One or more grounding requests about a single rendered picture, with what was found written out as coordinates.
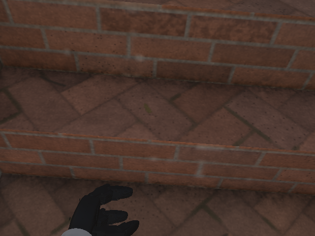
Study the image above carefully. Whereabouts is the left robot hand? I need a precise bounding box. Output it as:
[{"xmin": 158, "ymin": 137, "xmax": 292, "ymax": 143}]
[{"xmin": 68, "ymin": 184, "xmax": 140, "ymax": 236}]

